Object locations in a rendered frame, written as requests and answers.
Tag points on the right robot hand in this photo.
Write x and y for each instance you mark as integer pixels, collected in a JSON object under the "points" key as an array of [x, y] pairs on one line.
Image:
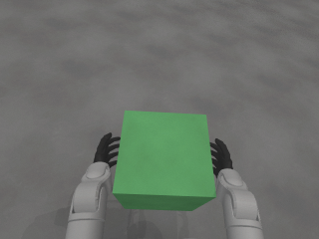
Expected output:
{"points": [[222, 155]]}

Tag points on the robot right forearm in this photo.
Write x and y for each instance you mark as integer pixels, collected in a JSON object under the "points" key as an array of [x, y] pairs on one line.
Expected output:
{"points": [[240, 208]]}

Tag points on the left robot hand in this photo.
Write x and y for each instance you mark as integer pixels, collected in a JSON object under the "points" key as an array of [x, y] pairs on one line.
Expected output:
{"points": [[103, 149]]}

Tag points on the robot left forearm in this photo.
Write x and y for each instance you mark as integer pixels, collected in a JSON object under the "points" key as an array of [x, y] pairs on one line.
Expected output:
{"points": [[89, 203]]}

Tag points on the carton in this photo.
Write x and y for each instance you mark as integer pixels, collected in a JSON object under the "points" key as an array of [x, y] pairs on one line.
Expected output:
{"points": [[164, 162]]}

